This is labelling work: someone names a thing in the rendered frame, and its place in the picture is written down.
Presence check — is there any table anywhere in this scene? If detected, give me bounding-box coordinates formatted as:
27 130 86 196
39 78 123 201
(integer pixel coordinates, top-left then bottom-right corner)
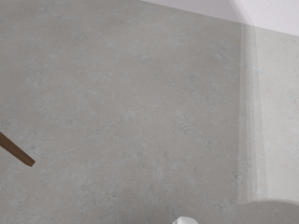
0 132 36 167

